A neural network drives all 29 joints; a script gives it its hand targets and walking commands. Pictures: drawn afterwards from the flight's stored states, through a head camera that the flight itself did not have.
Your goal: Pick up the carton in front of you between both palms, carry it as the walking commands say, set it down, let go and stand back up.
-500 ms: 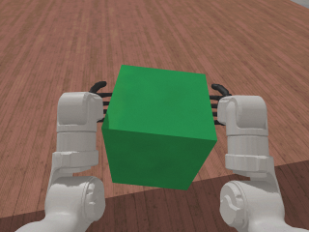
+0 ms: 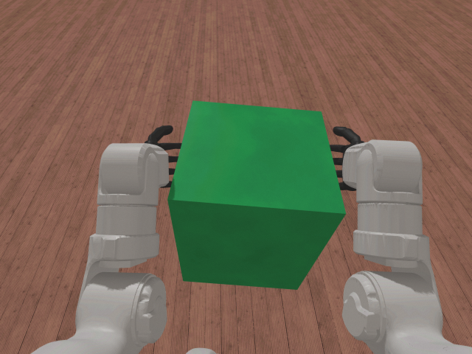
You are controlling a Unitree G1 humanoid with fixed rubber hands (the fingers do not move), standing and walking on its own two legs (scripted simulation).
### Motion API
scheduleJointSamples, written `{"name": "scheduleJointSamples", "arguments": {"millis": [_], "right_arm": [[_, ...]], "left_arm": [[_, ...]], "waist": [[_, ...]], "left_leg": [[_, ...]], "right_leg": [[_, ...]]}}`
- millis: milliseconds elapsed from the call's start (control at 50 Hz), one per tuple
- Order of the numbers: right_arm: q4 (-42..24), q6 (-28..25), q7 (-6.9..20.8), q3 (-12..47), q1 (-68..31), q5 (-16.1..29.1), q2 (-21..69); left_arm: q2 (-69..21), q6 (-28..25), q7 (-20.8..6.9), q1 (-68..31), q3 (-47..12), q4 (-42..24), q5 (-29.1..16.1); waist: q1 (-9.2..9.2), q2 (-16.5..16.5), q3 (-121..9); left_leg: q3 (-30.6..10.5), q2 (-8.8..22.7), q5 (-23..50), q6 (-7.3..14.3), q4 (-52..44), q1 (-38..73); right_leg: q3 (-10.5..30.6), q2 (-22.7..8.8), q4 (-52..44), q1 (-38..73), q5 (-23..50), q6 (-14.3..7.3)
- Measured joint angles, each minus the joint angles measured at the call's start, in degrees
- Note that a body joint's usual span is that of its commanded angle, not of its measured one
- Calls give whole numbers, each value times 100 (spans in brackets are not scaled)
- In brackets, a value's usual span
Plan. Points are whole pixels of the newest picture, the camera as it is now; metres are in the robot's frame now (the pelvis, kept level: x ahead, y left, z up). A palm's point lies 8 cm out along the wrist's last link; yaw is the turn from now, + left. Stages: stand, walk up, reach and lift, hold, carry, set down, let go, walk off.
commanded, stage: carry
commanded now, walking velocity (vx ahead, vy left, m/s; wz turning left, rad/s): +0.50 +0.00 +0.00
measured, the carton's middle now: (248, 201) +0.38 +0.03 +0.07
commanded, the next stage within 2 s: none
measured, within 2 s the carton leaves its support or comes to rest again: neither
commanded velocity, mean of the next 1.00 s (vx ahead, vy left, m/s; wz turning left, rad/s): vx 0.50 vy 0.00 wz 0.00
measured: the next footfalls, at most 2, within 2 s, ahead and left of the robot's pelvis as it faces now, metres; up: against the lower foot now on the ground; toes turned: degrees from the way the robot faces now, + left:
left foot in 0.20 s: +0.32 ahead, +0.12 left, +0.02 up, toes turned +6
right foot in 0.62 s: +0.55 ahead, -0.09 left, +0.02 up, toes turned -6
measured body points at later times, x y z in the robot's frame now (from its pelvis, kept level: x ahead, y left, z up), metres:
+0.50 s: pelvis +0.30 +0.03 +0.03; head +0.35 +0.04 +0.48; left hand +0.72 +0.15 +0.20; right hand +0.68 -0.16 +0.20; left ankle +0.28 +0.12 -0.70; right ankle +0.39 -0.10 -0.65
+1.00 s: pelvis +0.61 +0.00 +0.04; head +0.64 +0.00 +0.49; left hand +0.97 +0.16 +0.13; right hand +0.97 -0.14 +0.12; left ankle +0.75 +0.13 -0.67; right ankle +0.51 -0.09 -0.70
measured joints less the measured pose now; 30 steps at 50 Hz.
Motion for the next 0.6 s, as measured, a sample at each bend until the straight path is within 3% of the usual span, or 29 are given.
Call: {"name": "scheduleJointSamples", "arguments": {"millis": [100, 200, 240, 300, 360, 480, 600], "right_arm": [[-421, 60, -12, -128, -85, -67, 68], [-139, -17, 42, -142, -140, -130, 55], [121, -148, 30, -34, -144, -154, 116], [193, -187, -80, 152, 37, -104, 203], [-82, -92, -192, 248, 224, 122, 158], [-507, -10, -274, 87, -6, 247, 138], [-40, -22, -170, 72, -205, 34, 143]], "left_arm": [[-9, -10, 61, -189, 123, -240, -71], [8, -38, 26, -323, 157, 61, 28], [103, -75, -30, -280, 194, 192, 44], [160, -82, -100, -173, 252, 286, 71], [89, 17, -99, -193, 283, 147, 169], [8, 113, -82, -355, 385, -424, 247], [16, 71, -90, -462, 432, -91, 339]], "waist": [[27, -27, 52], [-203, -172, -176], [-408, -270, -165], [-751, -135, -73], [-934, -94, 80], [-1010, -54, 171], [-839, -29, -213]], "left_leg": [[153, 191, 378, -43, -1486, -556], [626, -15, 994, 80, -3597, 169], [774, -98, 1672, 203, -3537, 404], [702, -73, 1286, 244, -3434, 728], [632, -40, 1156, 167, -3801, 1161], [576, 36, 880, 89, -4381, 1902], [523, 133, 100, -191, -4298, 2645]], "right_leg": [[45, -37, -443, 700, -292, 80], [85, -266, -335, 1332, -914, 301], [181, -459, 864, 1082, -839, 288], [662, -142, 3458, 12, -624, 158], [682, -47, 4131, -898, -349, 62], [513, -214, 2325, -1752, 92, 85], [103, -118, -149, -1043, 1414, 42]]}}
